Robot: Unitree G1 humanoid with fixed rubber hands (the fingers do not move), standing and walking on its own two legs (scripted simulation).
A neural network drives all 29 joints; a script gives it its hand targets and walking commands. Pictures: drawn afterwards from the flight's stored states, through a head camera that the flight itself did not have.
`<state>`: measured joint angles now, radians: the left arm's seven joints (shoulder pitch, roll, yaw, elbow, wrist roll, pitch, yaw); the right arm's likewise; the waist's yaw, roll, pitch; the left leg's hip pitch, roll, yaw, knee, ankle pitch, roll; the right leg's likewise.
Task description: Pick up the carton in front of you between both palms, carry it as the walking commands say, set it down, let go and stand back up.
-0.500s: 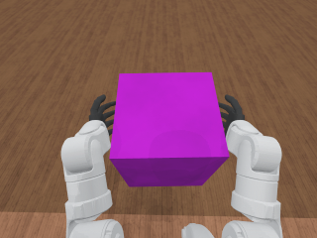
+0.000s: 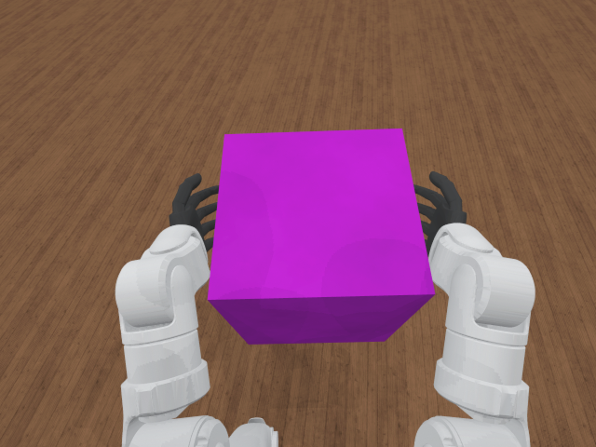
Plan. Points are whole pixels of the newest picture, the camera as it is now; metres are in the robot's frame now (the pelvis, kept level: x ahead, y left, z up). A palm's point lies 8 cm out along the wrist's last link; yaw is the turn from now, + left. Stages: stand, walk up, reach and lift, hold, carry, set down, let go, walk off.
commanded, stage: carry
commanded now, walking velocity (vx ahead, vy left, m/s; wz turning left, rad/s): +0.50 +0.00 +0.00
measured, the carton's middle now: (314, 251) +0.37 +0.01 +0.07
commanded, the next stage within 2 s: none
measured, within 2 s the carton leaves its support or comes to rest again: neither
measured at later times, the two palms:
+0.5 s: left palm (218, 122) +0.63 +0.18 +0.10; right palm (389, 118) +0.62 -0.11 +0.11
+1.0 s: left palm (252, 38) +0.91 +0.15 +0.12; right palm (386, 37) +0.91 -0.15 +0.11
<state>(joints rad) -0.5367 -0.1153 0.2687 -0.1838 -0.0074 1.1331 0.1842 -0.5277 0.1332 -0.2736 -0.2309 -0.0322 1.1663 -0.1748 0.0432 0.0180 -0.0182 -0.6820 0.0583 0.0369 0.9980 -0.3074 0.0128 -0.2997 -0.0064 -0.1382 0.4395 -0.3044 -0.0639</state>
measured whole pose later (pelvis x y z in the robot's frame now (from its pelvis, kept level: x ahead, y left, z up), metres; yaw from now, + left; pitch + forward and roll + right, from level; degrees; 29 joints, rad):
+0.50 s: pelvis +0.34 +0.04 +0.01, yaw -2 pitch +5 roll -2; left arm -0.23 -0.15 0.15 -0.28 0.06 1.12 0.15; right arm -0.22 0.14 -0.16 -0.28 -0.04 1.11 -0.13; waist -0.01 0.00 -0.09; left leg -0.08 0.01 0.15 0.24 -0.26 0.05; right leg -0.64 -0.09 -0.10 0.74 -0.15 0.03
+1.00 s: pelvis +0.69 +0.00 +0.01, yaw +0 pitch +3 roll +1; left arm 0.03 -0.13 0.04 -0.49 0.04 1.18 0.14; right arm 0.05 0.13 -0.03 -0.53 -0.07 1.20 -0.13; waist 0.02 0.01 -0.17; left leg -0.62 0.13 0.12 0.67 -0.06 -0.03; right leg -0.02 -0.02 -0.21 0.20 -0.24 -0.04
